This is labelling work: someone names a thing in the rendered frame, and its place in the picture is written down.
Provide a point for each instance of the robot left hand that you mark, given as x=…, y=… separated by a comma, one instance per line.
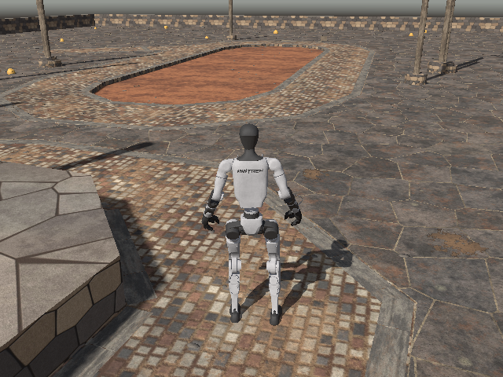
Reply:
x=212, y=219

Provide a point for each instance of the right robot upper arm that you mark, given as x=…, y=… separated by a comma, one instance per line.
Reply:
x=279, y=176

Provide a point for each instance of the robot right hand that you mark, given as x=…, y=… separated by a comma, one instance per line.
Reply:
x=298, y=216

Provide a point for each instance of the left robot upper arm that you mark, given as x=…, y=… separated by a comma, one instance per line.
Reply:
x=224, y=167

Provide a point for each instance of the robot left shin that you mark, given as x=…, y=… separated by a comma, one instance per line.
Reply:
x=234, y=287

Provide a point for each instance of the robot right forearm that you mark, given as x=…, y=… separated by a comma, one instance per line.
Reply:
x=291, y=202

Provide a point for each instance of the robot torso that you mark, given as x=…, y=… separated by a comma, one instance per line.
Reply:
x=250, y=181

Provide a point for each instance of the robot left forearm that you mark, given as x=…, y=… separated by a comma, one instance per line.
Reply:
x=211, y=206

